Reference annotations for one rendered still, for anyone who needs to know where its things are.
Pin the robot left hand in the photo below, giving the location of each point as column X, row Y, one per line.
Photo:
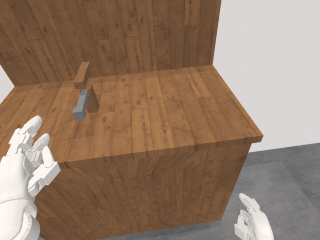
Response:
column 19, row 165

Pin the tap lever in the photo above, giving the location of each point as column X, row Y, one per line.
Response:
column 79, row 112

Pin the counter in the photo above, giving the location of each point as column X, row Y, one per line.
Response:
column 164, row 138

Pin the left robot forearm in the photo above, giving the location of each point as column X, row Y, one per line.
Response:
column 18, row 220

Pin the robot right hand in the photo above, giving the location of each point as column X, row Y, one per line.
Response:
column 258, row 226

